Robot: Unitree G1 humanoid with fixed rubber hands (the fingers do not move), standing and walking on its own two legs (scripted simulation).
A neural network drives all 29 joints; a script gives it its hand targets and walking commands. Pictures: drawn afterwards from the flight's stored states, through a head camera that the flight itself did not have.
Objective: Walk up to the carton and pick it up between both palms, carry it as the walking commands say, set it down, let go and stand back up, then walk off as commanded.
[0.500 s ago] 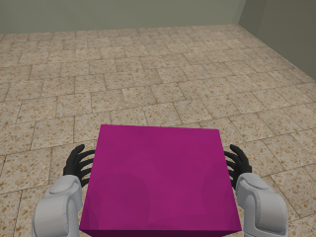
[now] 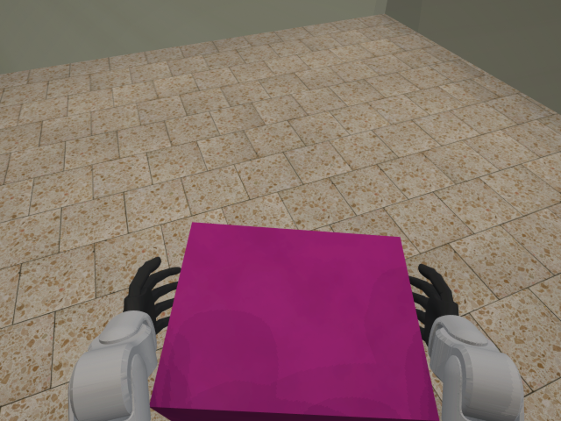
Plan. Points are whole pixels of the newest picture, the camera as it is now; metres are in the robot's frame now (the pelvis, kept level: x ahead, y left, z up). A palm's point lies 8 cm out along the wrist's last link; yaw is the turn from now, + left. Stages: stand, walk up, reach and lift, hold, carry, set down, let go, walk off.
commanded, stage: carry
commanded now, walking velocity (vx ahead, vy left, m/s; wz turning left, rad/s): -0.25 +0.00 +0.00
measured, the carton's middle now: (287, 337) +0.25 -0.02 -0.01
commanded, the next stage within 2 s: none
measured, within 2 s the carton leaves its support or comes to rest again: neither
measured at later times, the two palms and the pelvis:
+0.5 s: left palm out of the picture +0.10 +0.20 +0.09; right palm out of the picture +0.09 -0.16 +0.09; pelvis -0.16 +0.01 +0.00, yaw +0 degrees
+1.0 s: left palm out of the picture +0.02 +0.15 +0.06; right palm out of the picture +0.03 -0.21 +0.06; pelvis -0.22 -0.03 -0.02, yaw +0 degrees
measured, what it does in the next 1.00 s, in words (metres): walks backwards: left foot, then right foot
